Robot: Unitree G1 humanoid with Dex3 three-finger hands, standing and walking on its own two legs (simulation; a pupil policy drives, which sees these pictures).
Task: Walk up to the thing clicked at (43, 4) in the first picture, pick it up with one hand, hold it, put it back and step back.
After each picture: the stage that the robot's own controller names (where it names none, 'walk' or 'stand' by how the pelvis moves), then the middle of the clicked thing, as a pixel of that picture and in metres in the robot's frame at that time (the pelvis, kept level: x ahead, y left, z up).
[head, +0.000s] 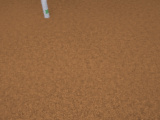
stand; (45, 9) +2.00 +0.50 -0.66
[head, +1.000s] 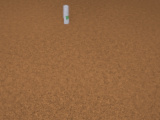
walk; (66, 14) +1.90 +0.20 -0.63
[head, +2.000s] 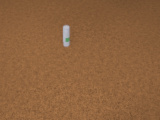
walk; (66, 36) +1.33 +0.14 -0.65
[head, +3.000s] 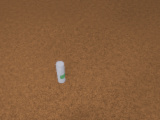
walk; (60, 72) +0.85 +0.18 -0.65
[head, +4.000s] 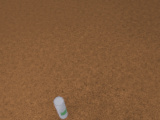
walk; (61, 108) +0.52 +0.20 -0.63
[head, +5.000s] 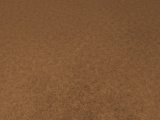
stand; out of the picture +0.34 +0.18 -0.64
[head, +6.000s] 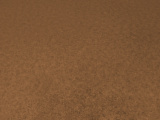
stand; out of the picture +0.34 +0.18 -0.66
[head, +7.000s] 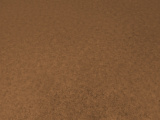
stand; out of the picture +0.33 +0.18 -0.66
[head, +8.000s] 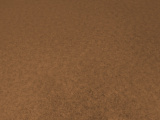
stand; out of the picture +0.33 +0.19 -0.66
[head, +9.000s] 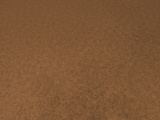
stand; out of the picture +0.32 +0.19 -0.66
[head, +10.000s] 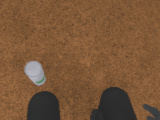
go down; (36, 74) +0.40 +0.18 -0.35
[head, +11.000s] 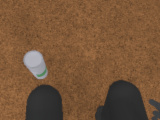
go down; (37, 67) +0.42 +0.18 -0.28
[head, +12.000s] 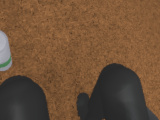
close in; out of the picture +0.42 +0.22 -0.18
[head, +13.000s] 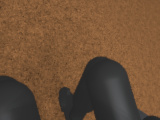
close; out of the picture +0.42 +0.24 -0.16
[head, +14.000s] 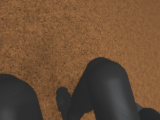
lift; out of the picture +0.41 +0.24 -0.17
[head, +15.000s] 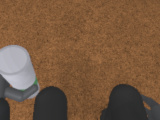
lift; (23, 78) +0.33 +0.20 -0.02
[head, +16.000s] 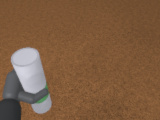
hold; (35, 85) +0.32 +0.16 +0.06
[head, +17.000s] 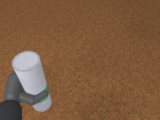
hold; (35, 85) +0.32 +0.17 +0.03
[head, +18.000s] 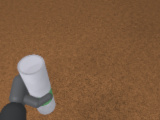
crouch; (40, 88) +0.32 +0.15 +0.02
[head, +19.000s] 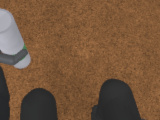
crouch; (12, 45) +0.45 +0.19 -0.05
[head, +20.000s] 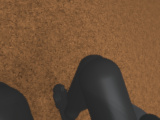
lower; out of the picture +0.46 +0.26 -0.17
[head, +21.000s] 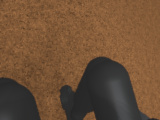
lower; out of the picture +0.44 +0.26 -0.16
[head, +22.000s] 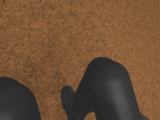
lower; out of the picture +0.43 +0.25 -0.17
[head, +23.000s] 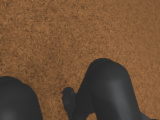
lower; out of the picture +0.42 +0.24 -0.16
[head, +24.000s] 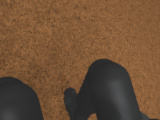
draw back; out of the picture +0.42 +0.23 -0.16
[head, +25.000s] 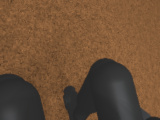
rise; out of the picture +0.41 +0.23 -0.17
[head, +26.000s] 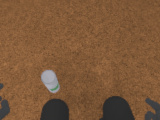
walk; (51, 82) +0.41 +0.17 -0.40
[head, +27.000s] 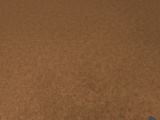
stand; out of the picture +0.34 +0.16 -0.60
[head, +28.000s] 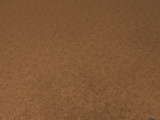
stand; out of the picture +0.35 +0.16 -0.60
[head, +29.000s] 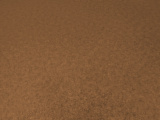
stand; out of the picture +0.36 +0.15 -0.65
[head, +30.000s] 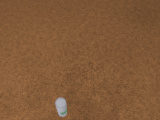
walk; (61, 107) +0.41 +0.12 -0.64
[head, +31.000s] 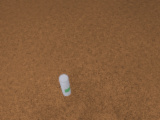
walk; (65, 85) +0.63 +0.17 -0.63
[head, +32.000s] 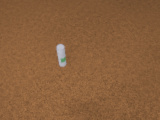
stand; (61, 56) +0.95 +0.19 -0.63
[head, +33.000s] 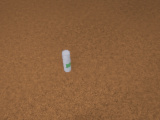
stand; (66, 61) +0.96 +0.17 -0.65
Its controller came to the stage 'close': yes
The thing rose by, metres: 0.68
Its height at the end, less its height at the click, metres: +0.00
